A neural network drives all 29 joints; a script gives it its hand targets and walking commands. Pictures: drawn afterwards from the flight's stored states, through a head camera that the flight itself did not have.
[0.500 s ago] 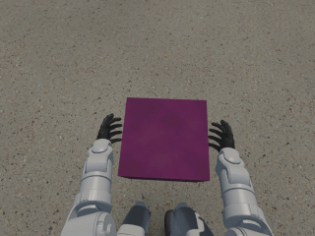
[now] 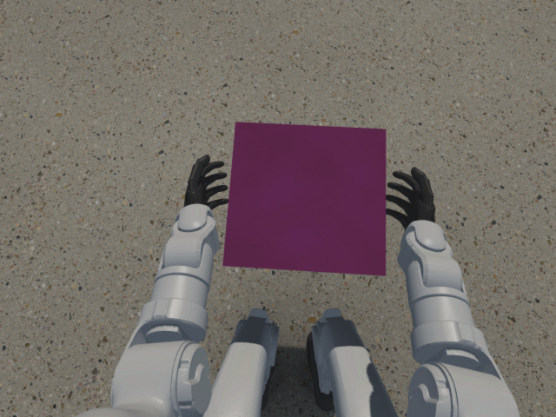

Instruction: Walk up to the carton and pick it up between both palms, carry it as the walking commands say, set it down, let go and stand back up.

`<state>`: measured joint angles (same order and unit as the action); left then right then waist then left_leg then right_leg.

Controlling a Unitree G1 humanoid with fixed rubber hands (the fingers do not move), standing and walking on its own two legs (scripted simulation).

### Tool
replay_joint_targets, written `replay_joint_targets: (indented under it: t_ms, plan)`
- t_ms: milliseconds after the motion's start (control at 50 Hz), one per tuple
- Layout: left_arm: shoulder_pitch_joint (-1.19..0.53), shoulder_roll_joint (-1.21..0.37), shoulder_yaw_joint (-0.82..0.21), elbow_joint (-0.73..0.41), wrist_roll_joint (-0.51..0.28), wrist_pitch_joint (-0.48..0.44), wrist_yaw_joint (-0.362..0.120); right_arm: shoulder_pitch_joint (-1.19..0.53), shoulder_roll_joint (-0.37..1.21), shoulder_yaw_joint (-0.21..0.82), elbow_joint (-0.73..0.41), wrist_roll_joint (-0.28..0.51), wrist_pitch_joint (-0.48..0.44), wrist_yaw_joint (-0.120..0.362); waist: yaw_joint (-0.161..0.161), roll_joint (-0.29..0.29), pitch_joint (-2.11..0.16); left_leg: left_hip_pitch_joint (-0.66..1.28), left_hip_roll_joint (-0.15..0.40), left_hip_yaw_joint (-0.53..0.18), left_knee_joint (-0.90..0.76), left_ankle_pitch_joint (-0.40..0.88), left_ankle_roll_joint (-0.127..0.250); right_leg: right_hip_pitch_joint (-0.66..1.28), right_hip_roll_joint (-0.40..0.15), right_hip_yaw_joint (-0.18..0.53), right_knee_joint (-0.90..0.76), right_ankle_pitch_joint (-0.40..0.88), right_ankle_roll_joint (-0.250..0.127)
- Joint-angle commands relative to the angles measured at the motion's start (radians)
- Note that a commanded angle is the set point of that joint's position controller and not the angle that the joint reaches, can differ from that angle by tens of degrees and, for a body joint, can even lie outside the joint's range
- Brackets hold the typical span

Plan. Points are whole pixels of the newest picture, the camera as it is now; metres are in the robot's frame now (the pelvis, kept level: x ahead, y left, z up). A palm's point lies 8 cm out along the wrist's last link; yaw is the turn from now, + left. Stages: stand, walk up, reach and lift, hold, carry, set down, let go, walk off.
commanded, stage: set down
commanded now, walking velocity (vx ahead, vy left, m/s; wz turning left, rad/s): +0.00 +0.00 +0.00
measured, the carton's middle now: (303, 207) +0.45 -0.02 -0.19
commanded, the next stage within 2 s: none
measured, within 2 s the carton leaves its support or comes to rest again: rests again in 1.72 s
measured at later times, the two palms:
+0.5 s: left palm (208, 219) +0.41 +0.16 -0.16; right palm (391, 222) +0.41 -0.17 -0.16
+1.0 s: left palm (215, 223) +0.44 +0.17 -0.27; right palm (368, 222) +0.45 -0.16 -0.27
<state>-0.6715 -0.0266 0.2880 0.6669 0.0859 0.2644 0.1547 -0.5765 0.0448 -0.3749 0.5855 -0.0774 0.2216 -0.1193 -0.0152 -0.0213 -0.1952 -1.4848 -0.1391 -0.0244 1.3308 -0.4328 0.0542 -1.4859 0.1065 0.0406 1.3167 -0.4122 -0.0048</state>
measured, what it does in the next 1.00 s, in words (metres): lowers itself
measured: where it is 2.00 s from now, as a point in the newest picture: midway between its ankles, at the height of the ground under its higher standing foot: (291, 384)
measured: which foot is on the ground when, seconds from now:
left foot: down 0.00-1.00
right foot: down 0.00-1.00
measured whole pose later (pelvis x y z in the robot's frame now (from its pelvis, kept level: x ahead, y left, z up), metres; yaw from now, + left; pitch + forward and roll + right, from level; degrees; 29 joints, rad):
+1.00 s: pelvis -0.06 -0.02 -0.15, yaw +1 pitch +31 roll +1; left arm -1.15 0.17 0.29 0.67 -0.02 0.29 0.19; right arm -1.12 -0.10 -0.30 0.60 -0.02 0.30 -0.22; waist 0.02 -0.04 0.32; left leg -1.91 -0.14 0.00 1.85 -0.48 -0.01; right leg -1.93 0.13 -0.02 1.85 -0.46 -0.04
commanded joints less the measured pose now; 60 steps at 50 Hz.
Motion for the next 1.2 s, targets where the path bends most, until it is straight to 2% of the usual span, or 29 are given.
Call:
replay_joint_targets:
  t_ms: [0,40,60,80,100,120,140,200,280,360,380,400,460,480,500,540,560,600,680,760,780,800,920,940,1000,1060,1100,1160,1180]
  plan:
    - [-0.578,-0.979,-0.494,-0.053,-0.095,-0.024,-0.27,-0.764,0.795,0.614,-0.003,0.1,0.006,0.37,0.088,0.083,-0.858,0.644,0.04,-0.143,-0.169,0.224,-0.087,0.181,0.016,-0.017,-0.033,0.085,-0.002]
    - [-0.602,-0.988,-0.531,-0.11,-0.121,-0.035,-0.274,-0.71,0.821,0.601,0.019,0.09,0.012,0.371,0.022,0.057,-0.904,0.647,0.029,-0.127,-0.146,0.244,-0.092,0.209,0.027,-0.036,-0.034,0.12,0.0]
    - [-0.598,-0.969,-0.519,-0.133,-0.118,-0.036,-0.267,-0.729,0.817,0.605,-0.015,0.092,0.007,0.374,0.044,0.016,-0.947,0.682,0.044,-0.151,-0.14,0.288,-0.085,0.174,0.032,-0.046,-0.002,0.14,0.014]
    - [-0.657,-0.991,-0.541,-0.121,-0.128,-0.041,-0.261,-0.712,0.794,0.563,0.042,0.069,0.002,0.371,-0.021,0.041,-0.922,0.644,0.035,-0.16,-0.116,0.251,-0.097,0.126,0.035,-0.049,0.017,0.118,0.0]
    - [-0.656,-0.998,-0.583,-0.189,-0.146,-0.053,-0.258,-0.715,0.817,0.605,0.009,0.088,-0.003,0.363,0.004,0.044,-1.02,0.668,0.029,-0.132,-0.09,0.338,-0.103,0.199,0.033,-0.042,0.015,0.182,-0.007]
    - [-0.695,-0.946,-0.567,-0.164,-0.157,-0.061,-0.258,-0.733,0.81,0.57,0.013,0.084,-0.012,0.357,-0.045,0.012,-1.006,0.633,0.039,-0.153,-0.066,0.332,-0.085,0.146,0.03,-0.037,0.038,0.184,0.005]
    - [-0.647,-0.922,-0.522,-0.113,-0.143,-0.059,-0.261,-0.709,0.833,0.566,0.053,0.072,0.0,0.354,-0.016,-0.014,-0.944,0.573,0.022,-0.133,-0.065,0.299,-0.079,0.143,0.028,-0.042,0.033,0.157,0.008]
    - [-0.646,-0.927,-0.534,-0.065,-0.17,-0.058,-0.289,-0.745,0.791,0.575,-0.017,0.072,-0.015,0.316,-0.052,-0.007,-0.974,0.458,0.003,-0.075,-0.008,0.299,-0.075,0.208,0.026,-0.032,0.048,0.194,0.02]
    - [-0.74,-0.89,-0.519,-0.096,-0.157,-0.077,-0.28,-0.749,0.812,0.55,0.076,0.076,-0.016,0.302,0.002,0.038,-0.959,0.37,0.001,-0.05,0.032,0.268,-0.084,0.165,0.024,-0.011,0.092,0.174,0.009]
    - [-0.743,-0.888,-0.531,-0.121,-0.168,-0.081,-0.27,-0.867,0.815,0.619,-0.041,0.133,-0.032,0.28,0.06,0.055,-1.056,0.319,-0.007,-0.028,0.079,0.266,-0.074,0.202,0.032,-0.011,0.149,0.194,0.014]
    - [-0.774,-0.865,-0.541,-0.11,-0.17,-0.083,-0.271,-0.873,0.823,0.614,-0.035,0.137,-0.035,0.276,0.025,0.033,-1.084,0.333,-0.009,-0.022,0.094,0.278,-0.077,0.212,0.036,-0.014,0.132,0.201,0.023]
    - [-0.778,-0.834,-0.514,-0.101,-0.156,-0.081,-0.274,-0.923,0.797,0.639,-0.052,0.151,-0.034,0.267,0.088,0.058,-1.083,0.269,-0.016,0.004,0.125,0.245,-0.076,0.2,0.027,0.0,0.156,0.177,0.023]
    - [-0.788,-0.819,-0.487,-0.102,-0.156,-0.077,-0.269,-0.979,0.813,0.661,-0.098,0.171,-0.023,0.261,0.103,0.011,-1.124,0.26,-0.007,0.002,0.135,0.215,-0.059,0.209,0.038,-0.012,0.177,0.153,0.035]
    - [-0.766,-0.816,-0.465,-0.054,-0.154,-0.069,-0.272,-0.962,0.794,0.632,-0.063,0.147,-0.021,0.256,0.072,-0.016,-1.054,0.196,-0.009,0.005,0.146,0.176,-0.061,0.204,0.031,-0.017,0.178,0.133,0.037]
    - [-0.811,-0.801,-0.429,-0.05,-0.142,-0.065,-0.277,-1.012,0.773,0.638,-0.027,0.14,-0.008,0.252,0.125,0.0,-1.04,0.146,-0.008,0.017,0.16,0.129,-0.061,0.182,0.024,-0.009,0.201,0.084,0.029]
    - [-0.829,-0.814,-0.45,-0.081,-0.149,-0.061,-0.282,-1.0,0.802,0.65,-0.054,0.145,-0.009,0.249,0.095,-0.038,-1.082,0.143,-0.008,0.014,0.176,0.158,-0.053,0.193,0.031,-0.015,0.202,0.114,0.037]
    - [-0.853,-0.802,-0.445,-0.092,-0.141,-0.06,-0.29,-0.982,0.824,0.638,-0.008,0.137,-0.002,0.24,0.12,-0.031,-1.088,0.096,-0.006,0.022,0.2,0.153,-0.053,0.221,0.027,0.009,0.208,0.119,0.031]
    - [-0.897,-0.801,-0.473,-0.1,-0.184,-0.06,-0.298,-1.018,0.804,0.655,-0.035,0.13,0.002,0.231,0.068,-0.086,-1.125,0.087,-0.005,0.017,0.222,0.14,-0.053,0.225,0.032,-0.008,0.216,0.108,0.04]
    - [-0.978,-0.748,-0.502,-0.173,-0.22,-0.058,-0.322,-1.105,0.826,0.675,-0.107,0.164,0.009,0.203,0.071,-0.066,-1.206,0.013,-0.013,0.045,0.267,0.139,-0.048,0.314,0.029,-0.005,0.263,0.156,0.048]
    - [-1.046,-0.758,-0.484,-0.093,-0.222,-0.037,-0.34,-1.135,0.793,0.62,-0.042,0.127,0.029,0.186,0.019,-0.053,-1.151,-0.065,-0.013,0.05,0.294,0.036,-0.048,0.273,0.022,-0.001,0.266,0.064,0.037]
    - [-1.042,-0.752,-0.461,-0.105,-0.206,-0.035,-0.337,-1.162,0.863,0.662,-0.062,0.154,0.032,0.186,0.089,-0.097,-1.221,-0.03,-0.01,0.054,0.314,0.048,-0.036,0.309,0.015,0.011,0.279,0.051,0.046]
    - [-1.046,-0.751,-0.509,-0.131,-0.232,-0.027,-0.345,-1.198,0.81,0.662,-0.14,0.165,0.027,0.183,0.058,-0.056,-1.29,-0.04,-0.011,0.053,0.321,0.096,-0.044,0.34,0.024,-0.007,0.301,0.111,0.042]
    - [-1.128,-0.716,-0.513,-0.185,-0.24,-0.014,-0.308,-1.284,0.754,0.669,-0.165,0.19,0.044,0.189,0.058,-0.041,-1.483,0.086,-0.003,0.046,0.378,0.157,-0.054,0.315,0.025,-0.029,0.4,0.15,0.023]
    - [-1.199,-0.671,-0.518,-0.218,-0.235,-0.019,-0.303,-1.286,0.751,0.668,-0.14,0.212,0.051,0.192,0.109,0.025,-1.515,0.077,0.001,0.066,0.399,0.125,-0.06,0.325,0.02,-0.003,0.419,0.135,0.011]
    - [-1.236,-0.657,-0.62,-0.352,-0.301,0.003,-0.273,-1.327,0.671,0.757,-0.308,0.247,0.062,0.184,0.088,0.024,-1.883,0.269,0.003,0.055,0.442,0.271,-0.076,0.489,0.03,-0.023,0.478,0.27,0.008]
    - [-1.236,-0.6,-0.645,-0.394,-0.333,0.049,-0.234,-1.417,0.586,0.788,-0.336,0.289,0.102,0.172,0.125,0.038,-1.985,0.442,0.009,0.048,0.453,0.297,-0.079,0.529,0.033,-0.04,0.509,0.253,0.0]
    - [-1.31,-0.578,-0.701,-0.559,-0.371,0.061,-0.212,-1.418,0.548,0.799,-0.411,0.311,0.12,0.171,0.069,0.072,-2.011,0.566,0.014,0.025,0.474,0.365,-0.076,0.461,0.026,-0.074,0.54,0.301,0.001]
    - [-1.4,-0.58,-0.697,-0.49,-0.384,0.068,-0.193,-1.505,0.542,0.753,-0.321,0.327,0.125,0.171,0.058,0.046,-1.719,0.448,0.02,0.018,0.47,0.207,-0.058,0.265,0.018,-0.079,0.536,0.13,-0.021]
    - [-1.47,-0.614,-0.702,-0.512,-0.398,0.056,-0.19,-1.523,0.559,0.723,-0.323,0.317,0.114,0.175,0.014,0.033,-1.685,0.424,0.026,-0.01,0.469,0.209,-0.052,0.25,0.012,-0.07,0.546,0.148,-0.028]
